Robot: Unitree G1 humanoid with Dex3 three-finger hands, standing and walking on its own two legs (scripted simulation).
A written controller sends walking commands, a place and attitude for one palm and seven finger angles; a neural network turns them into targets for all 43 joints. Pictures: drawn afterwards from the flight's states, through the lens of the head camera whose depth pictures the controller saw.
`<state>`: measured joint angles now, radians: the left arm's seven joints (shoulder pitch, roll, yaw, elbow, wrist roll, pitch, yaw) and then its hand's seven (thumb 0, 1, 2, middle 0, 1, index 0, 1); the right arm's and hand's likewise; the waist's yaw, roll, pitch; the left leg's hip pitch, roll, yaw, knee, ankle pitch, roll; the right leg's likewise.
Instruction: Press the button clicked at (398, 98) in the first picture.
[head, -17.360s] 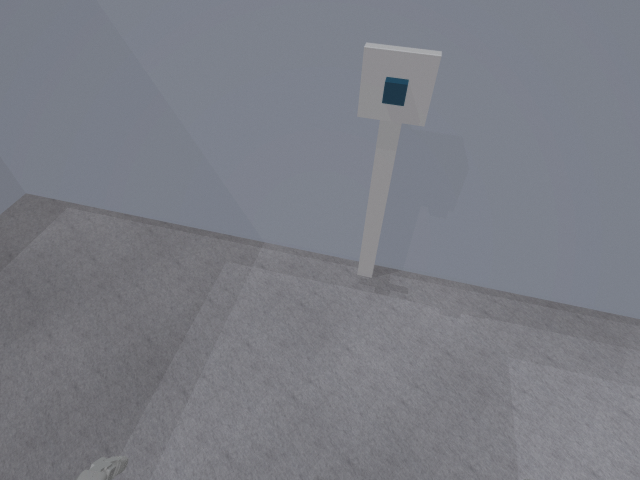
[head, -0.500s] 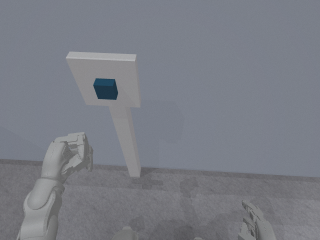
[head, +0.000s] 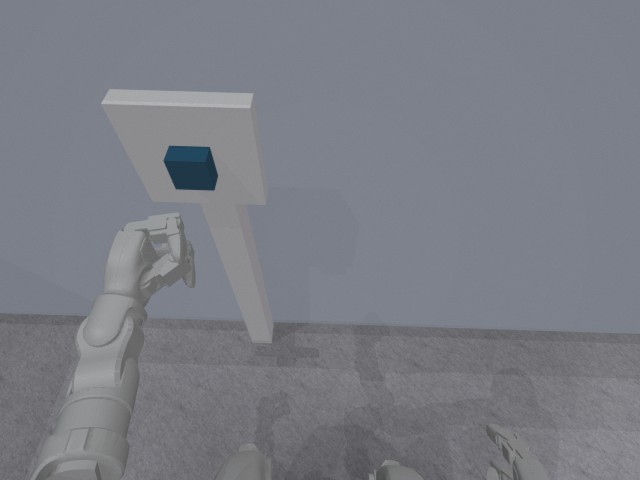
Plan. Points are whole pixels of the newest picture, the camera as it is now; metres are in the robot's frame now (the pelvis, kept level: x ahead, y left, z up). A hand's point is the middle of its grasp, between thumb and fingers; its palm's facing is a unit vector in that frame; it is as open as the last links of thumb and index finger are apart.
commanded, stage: aim a knuckle at the button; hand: left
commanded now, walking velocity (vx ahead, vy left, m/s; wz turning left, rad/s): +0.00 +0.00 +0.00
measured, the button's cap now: (192, 166) +0.50 +0.18 +0.09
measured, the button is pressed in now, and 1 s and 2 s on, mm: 0 0 11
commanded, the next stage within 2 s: press the button with the knuckle in 0.98 s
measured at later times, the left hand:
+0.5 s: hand (195, 235) +0.41 +0.17 +0.05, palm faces -0.03 -1.00 -0.03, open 3.1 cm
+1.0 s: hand (198, 237) +0.40 +0.17 +0.05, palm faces -0.03 -1.00 -0.04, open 3.1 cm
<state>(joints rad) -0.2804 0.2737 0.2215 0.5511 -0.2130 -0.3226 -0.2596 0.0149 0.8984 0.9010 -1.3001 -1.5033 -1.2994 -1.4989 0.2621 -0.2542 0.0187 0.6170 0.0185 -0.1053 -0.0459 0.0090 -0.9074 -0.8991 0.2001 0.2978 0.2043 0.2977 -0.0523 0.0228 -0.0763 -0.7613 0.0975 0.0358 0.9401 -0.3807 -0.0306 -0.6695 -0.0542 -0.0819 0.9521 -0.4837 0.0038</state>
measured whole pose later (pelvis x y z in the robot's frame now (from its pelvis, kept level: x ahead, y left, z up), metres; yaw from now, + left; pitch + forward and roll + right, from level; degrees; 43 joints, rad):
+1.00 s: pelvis -0.01 +0.01 -0.01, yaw -1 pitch +14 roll -1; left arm -0.48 0.27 0.23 0.76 -0.15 -0.41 -0.17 0.02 0.90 0.90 -1.30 -1.50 -1.30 -1.50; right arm 0.28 -0.24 0.01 0.61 0.01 -0.01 -0.02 0.01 -0.91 -0.90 0.20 0.30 0.20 0.30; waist -0.07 0.02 -0.09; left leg -0.85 0.10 0.04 1.00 -0.39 -0.02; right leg -0.75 -0.05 -0.07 0.99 -0.48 0.01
